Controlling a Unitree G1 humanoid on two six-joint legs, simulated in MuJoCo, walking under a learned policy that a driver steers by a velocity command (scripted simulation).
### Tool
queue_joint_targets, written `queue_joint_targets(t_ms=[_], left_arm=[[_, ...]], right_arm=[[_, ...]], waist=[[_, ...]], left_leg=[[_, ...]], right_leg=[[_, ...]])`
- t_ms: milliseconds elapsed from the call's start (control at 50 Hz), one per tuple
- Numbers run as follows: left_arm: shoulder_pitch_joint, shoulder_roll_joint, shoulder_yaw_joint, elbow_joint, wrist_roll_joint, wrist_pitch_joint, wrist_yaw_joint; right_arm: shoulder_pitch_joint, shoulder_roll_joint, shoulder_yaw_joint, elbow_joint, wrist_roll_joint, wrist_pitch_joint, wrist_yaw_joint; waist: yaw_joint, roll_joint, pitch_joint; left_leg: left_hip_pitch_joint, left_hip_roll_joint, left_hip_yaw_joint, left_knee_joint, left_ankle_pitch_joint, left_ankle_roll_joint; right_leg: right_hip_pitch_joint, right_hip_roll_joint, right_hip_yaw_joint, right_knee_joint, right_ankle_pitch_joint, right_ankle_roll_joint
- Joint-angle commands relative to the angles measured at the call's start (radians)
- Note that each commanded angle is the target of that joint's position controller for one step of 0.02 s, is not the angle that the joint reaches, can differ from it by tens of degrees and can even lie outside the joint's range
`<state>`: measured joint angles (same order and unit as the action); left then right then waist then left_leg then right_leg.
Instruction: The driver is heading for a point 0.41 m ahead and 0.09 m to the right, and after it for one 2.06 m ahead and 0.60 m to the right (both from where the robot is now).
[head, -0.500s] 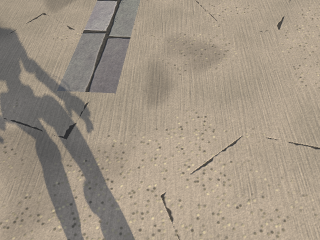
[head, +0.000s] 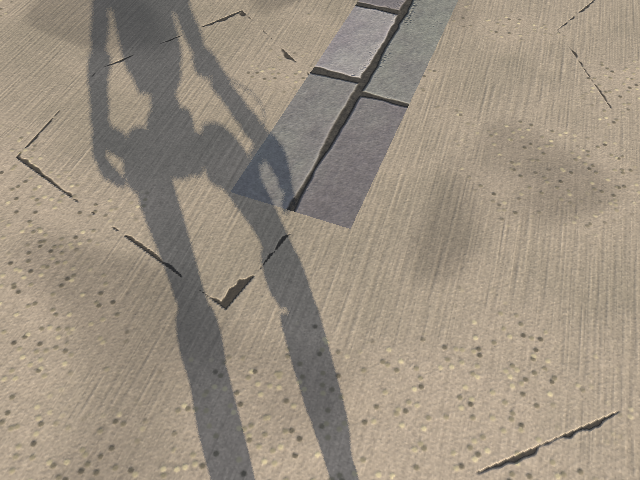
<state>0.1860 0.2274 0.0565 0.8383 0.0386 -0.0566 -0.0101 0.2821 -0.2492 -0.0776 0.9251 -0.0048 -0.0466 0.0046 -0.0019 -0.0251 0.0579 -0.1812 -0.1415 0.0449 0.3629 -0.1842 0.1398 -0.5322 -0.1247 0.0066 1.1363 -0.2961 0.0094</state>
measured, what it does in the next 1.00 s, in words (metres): walks ahead, turning right: right foot, then left foot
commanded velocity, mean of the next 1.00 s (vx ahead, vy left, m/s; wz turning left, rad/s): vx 0.50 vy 0.00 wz -0.34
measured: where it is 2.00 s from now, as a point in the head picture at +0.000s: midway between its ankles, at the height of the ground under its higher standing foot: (452, 278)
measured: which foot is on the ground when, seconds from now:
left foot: down 0.00-0.40, up 0.42-0.90, down 0.92-1.00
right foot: up 0.00-0.36, down 0.38-0.92, up 0.94-1.00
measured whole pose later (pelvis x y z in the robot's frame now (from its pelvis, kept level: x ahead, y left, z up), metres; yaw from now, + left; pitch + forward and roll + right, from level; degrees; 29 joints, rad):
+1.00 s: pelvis +0.56 -0.09 -0.01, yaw -26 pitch +1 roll +0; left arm 0.39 0.29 0.06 0.87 0.01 -0.05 0.00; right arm 0.12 -0.26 -0.02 0.74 -0.04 -0.07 0.01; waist 0.06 -0.02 0.03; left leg -0.40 -0.04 0.03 0.54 -0.17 0.05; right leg -0.22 0.12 0.12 1.06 -0.42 -0.08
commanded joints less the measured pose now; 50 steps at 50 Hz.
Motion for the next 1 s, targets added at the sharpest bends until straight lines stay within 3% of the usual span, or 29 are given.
queue_joint_targets(t_ms=[20,120,240,300,340,360,380,400,420,440,460,480,500,520,580,680,780,840,880,900,920,940,960,980,1000], left_arm=[[0.089,0.061,0.012,-0.011,0.004,0.024,-0.014],[-0.067,0.073,0.009,-0.052,-0.018,0.031,-0.022],[-0.19,0.055,-0.009,-0.095,-0.018,0.021,-0.033],[-0.154,0.06,-0.01,-0.096,-0.015,0.017,-0.028],[-0.003,0.093,0.004,-0.055,-0.012,0.015,-0.019],[0.133,0.12,0.018,-0.013,-0.009,0.009,-0.016],[0.277,0.161,0.038,0.024,0.006,0.003,-0.009],[0.323,0.285,0.074,0.023,0.015,0.008,0.001],[0.266,0.267,0.071,0.024,-0.026,0.014,-0.01],[0.19,0.24,0.065,0.015,-0.041,0.018,-0.011],[0.141,0.176,0.05,0.006,-0.037,0.021,-0.011],[0.11,0.142,0.039,0.002,-0.034,0.019,-0.009],[0.089,0.119,0.029,0.002,-0.04,0.015,-0.004],[0.098,0.138,0.031,0.0,-0.041,0.006,-0.002],[0.146,0.177,0.041,0.01,-0.042,-0.013,0.0],[0.257,0.189,0.047,0.012,-0.046,-0.002,0.005],[0.319,0.197,0.049,0.001,-0.03,0.005,0.017],[0.285,0.203,0.048,-0.012,-0.024,0.0,0.028],[0.244,0.213,0.046,-0.017,-0.024,-0.01,0.025],[0.234,0.208,0.041,-0.014,-0.029,-0.016,0.017],[0.247,0.147,0.022,-0.04,-0.037,-0.023,0.009],[0.413,0.075,0.01,-0.04,-0.064,-0.018,0.007],[0.383,0.161,0.017,-0.014,-0.021,-0.007,0.017],[0.272,0.166,0.019,-0.027,-0.012,-0.005,0.009],[0.207,0.149,0.013,-0.043,-0.012,-0.007,0.002]], right_arm=[[0.065,-0.103,-0.011,-0.027,0.003,-0.039,-0.003],[0.146,-0.1,0.001,-0.008,-0.005,-0.044,-0.001],[0.182,-0.085,0.021,0.023,-0.02,-0.051,-0.023],[0.162,-0.105,0.026,0.034,-0.024,-0.054,-0.038],[0.143,-0.141,0.018,0.034,-0.029,-0.046,-0.05],[0.124,-0.159,0.013,0.025,-0.03,-0.038,-0.05],[0.075,-0.168,0.012,-0.001,-0.019,-0.038,-0.045],[0.121,-0.079,0.03,-0.057,0.004,-0.048,-0.026],[0.09,-0.109,0.023,-0.079,-0.016,-0.058,-0.015],[0.027,-0.103,0.027,-0.106,-0.021,-0.067,-0.007],[0.005,-0.112,0.028,-0.116,-0.016,-0.075,-0.002],[-0.001,-0.105,0.026,-0.117,-0.021,-0.069,-0.002],[0.014,-0.09,0.031,-0.12,-0.036,-0.047,-0.001],[0.036,-0.078,0.035,-0.126,-0.043,-0.027,0.003],[-0.028,-0.071,0.039,-0.161,-0.048,0.0,0.006],[-0.227,-0.073,0.043,-0.24,-0.039,0.005,0.015],[-0.37,-0.078,0.056,-0.301,-0.03,-0.007,0.021],[-0.33,-0.098,0.055,-0.302,-0.028,-0.022,0.021],[-0.162,-0.136,0.037,-0.248,-0.027,-0.032,0.007],[-0.032,-0.159,0.027,-0.214,-0.032,-0.044,-0.004],[0.119,-0.221,0.013,-0.205,-0.053,-0.051,-0.021],[0.141,-0.318,-0.016,-0.187,-0.06,-0.036,-0.02],[0.092,-0.24,-0.011,-0.189,-0.028,-0.023,-0.008],[0.01,-0.156,0.009,-0.203,-0.019,-0.023,-0.002],[-0.027,-0.116,0.019,-0.198,-0.024,-0.027,0.002]], waist=[[0.021,0.04,-0.035],[-0.039,0.077,-0.005],[-0.065,0.077,0.057],[-0.03,0.1,0.019],[0.04,0.134,-0.066],[0.099,0.136,-0.131],[0.184,0.098,-0.195],[0.138,-0.135,-0.289],[0.101,-0.093,-0.329],[0.069,-0.024,-0.183],[0.043,0.044,-0.089],[0.007,0.082,-0.029],[-0.025,0.082,-0.013],[-0.037,0.032,-0.02],[-0.029,0.013,-0.022],[0.055,-0.031,-0.03],[0.105,-0.047,-0.028],[0.072,-0.061,-0.036],[-0.002,-0.06,-0.098],[-0.07,-0.019,-0.168],[-0.119,0.072,-0.302],[-0.039,0.319,-0.385],[-0.027,0.175,-0.294],[-0.022,0.067,-0.145],[-0.016,0.034,-0.082]], left_leg=[[0.074,0.28,-0.206,-0.188,0.465,0.103],[0.195,0.276,-0.124,-0.216,0.493,0.006],[0.303,0.32,-0.021,-0.229,0.585,-0.015],[0.344,0.335,0.039,-0.109,0.963,-0.039],[0.369,0.352,0.058,0.116,1.21,-0.05],[0.325,0.352,0.063,0.3,1.16,-0.05],[0.148,0.322,0.092,0.563,0.91,-0.056],[-0.253,0.14,0.112,0.991,0.134,-0.104],[-0.453,0.054,-0.077,1.142,-0.303,-0.093],[-0.525,0.136,-0.138,1.101,-0.208,-0.084],[-0.508,0.174,-0.118,1.023,-0.145,-0.089],[-0.468,0.202,-0.11,0.946,-0.129,-0.098],[-0.415,0.219,-0.105,0.896,-0.116,-0.115],[-0.376,0.228,-0.097,0.847,-0.122,-0.134],[-0.389,0.237,-0.059,0.717,-0.059,-0.178],[-0.494,0.218,-0.044,0.474,0.128,-0.204],[-0.522,0.174,-0.052,0.307,0.143,-0.188],[-0.383,0.155,-0.057,0.185,0.124,-0.145],[-0.136,0.107,-0.036,0.131,0.064,-0.101],[0.043,0.132,-0.047,0.074,0.098,-0.072],[0.271,0.343,-0.27,0.068,-0.051,-0.019],[0.475,0.583,-0.744,-0.025,-0.065,0.132],[0.377,0.564,-0.834,-0.071,-0.216,0.138],[0.23,0.507,-0.659,-0.095,-0.216,0.112],[0.138,0.45,-0.524,-0.119,-0.106,0.083]], right_leg=[[-0.07,-0.015,-0.027,-0.087,0.097,0.012],[-0.184,0.005,-0.035,-0.233,0.252,-0.019],[-0.181,0.086,-0.062,-0.442,0.291,-0.07],[-0.037,0.155,-0.14,-0.523,0.2,-0.12],[0.104,0.212,-0.164,-0.537,0.099,-0.164],[0.247,0.226,-0.143,-0.589,0.097,-0.191],[0.472,0.158,-0.029,-0.665,0.122,-0.243],[0.78,-0.137,0.432,-0.673,0.174,-0.4],[0.826,-0.212,0.744,-0.799,0.245,-0.469],[0.693,-0.186,0.598,-0.831,0.169,-0.431],[0.553,-0.157,0.504,-0.874,0.179,-0.388],[0.442,-0.108,0.427,-0.9,0.239,-0.347],[0.362,-0.051,0.354,-0.924,0.268,-0.308],[0.314,-0.042,0.325,-0.932,0.333,-0.316],[0.286,0.018,0.258,-0.948,0.425,-0.3],[0.419,0.051,0.272,-0.916,0.489,-0.226],[0.555,0.027,0.338,-0.845,0.56,-0.23],[0.569,-0.004,0.352,-0.803,0.622,-0.197],[0.534,0.014,0.329,-0.668,0.814,-0.159],[0.489,0.064,0.278,-0.496,0.802,-0.138],[0.353,0.113,0.23,-0.237,0.519,-0.119],[0.052,0.291,0.114,0.055,-0.211,-0.079],[-0.059,0.216,0.127,0.143,-0.202,-0.092],[-0.067,0.179,0.132,0.127,-0.105,-0.088],[-0.055,0.151,0.125,0.075,-0.053,-0.084]])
